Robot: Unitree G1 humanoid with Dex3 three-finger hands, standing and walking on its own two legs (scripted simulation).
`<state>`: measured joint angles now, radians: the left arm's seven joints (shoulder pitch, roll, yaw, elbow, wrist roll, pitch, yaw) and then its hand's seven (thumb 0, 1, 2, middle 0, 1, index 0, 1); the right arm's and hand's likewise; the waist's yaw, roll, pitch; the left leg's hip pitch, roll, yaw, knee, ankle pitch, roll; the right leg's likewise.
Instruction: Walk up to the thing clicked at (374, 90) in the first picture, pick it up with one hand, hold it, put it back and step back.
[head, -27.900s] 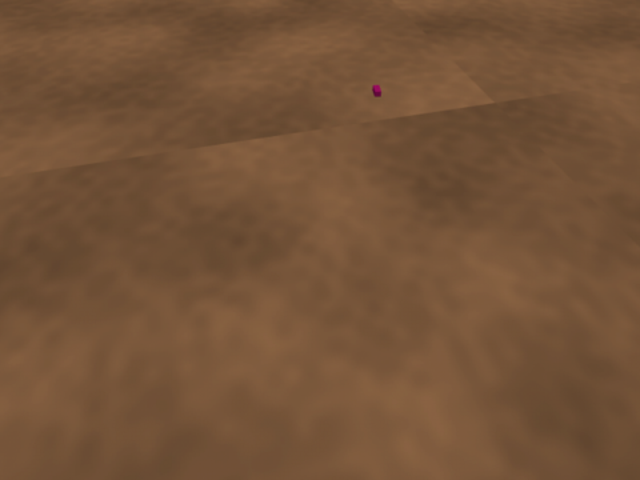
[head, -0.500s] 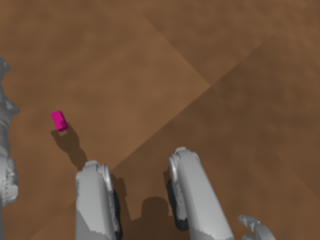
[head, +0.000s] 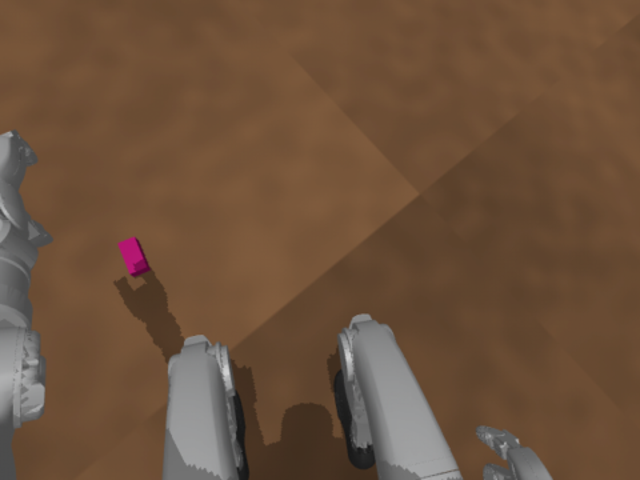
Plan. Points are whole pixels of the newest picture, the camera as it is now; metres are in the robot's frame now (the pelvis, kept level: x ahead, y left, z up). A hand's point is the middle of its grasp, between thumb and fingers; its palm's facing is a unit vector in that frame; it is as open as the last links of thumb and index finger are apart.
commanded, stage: go down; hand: left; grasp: from above
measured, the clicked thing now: (134, 256) +0.52 +0.32 -0.51
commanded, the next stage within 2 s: withdraw in 1.32 s
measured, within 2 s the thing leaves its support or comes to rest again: neither
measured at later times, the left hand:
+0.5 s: hand out of the picture +0.47 +0.33 -0.06, palm faces -0.38 -0.19 -0.91, open 11.5 cm
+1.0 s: hand out of the picture +0.48 +0.34 -0.05, palm faces -0.37 -0.19 -0.91, open 11.5 cm
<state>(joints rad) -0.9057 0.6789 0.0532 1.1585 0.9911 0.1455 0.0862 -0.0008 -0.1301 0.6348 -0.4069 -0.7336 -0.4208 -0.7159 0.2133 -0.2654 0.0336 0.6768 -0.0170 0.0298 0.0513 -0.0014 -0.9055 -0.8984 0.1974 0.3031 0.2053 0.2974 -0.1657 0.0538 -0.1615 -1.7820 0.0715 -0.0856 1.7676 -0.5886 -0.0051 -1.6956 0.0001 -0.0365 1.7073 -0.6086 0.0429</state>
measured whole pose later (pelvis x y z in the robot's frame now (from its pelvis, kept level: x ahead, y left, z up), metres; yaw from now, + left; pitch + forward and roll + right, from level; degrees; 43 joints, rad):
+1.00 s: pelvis +0.02 +0.00 +0.03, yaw +0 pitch +34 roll -7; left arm -0.89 0.70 0.10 1.20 1.01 0.12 0.13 0.00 -0.09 0.58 -0.45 -0.71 -0.46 -0.69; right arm 0.23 -0.26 0.02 0.70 -0.02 0.01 0.07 0.00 -0.92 -0.90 0.20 0.30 0.20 0.30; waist -0.16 0.05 -0.15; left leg -1.67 0.08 -0.08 1.66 -0.59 0.00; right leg -1.58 0.01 -0.04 1.58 -0.60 0.04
